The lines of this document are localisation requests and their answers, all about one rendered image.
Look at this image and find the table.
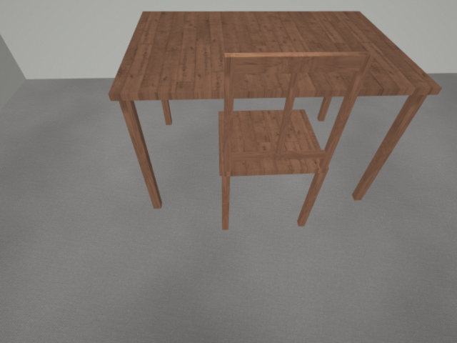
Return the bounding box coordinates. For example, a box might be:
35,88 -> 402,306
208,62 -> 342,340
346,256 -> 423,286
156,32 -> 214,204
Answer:
109,11 -> 442,209

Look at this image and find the chair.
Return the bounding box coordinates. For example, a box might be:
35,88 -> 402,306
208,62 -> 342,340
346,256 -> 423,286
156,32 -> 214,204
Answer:
219,51 -> 374,230

